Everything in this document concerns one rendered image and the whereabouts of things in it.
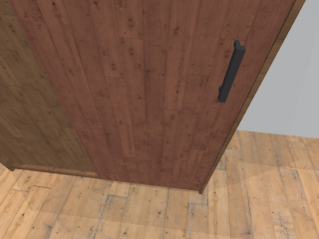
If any wardrobe door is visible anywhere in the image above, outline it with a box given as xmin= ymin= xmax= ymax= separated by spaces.
xmin=0 ymin=0 xmax=96 ymax=172
xmin=7 ymin=0 xmax=294 ymax=191

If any handle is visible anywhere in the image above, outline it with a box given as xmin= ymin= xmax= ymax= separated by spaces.
xmin=217 ymin=40 xmax=246 ymax=103

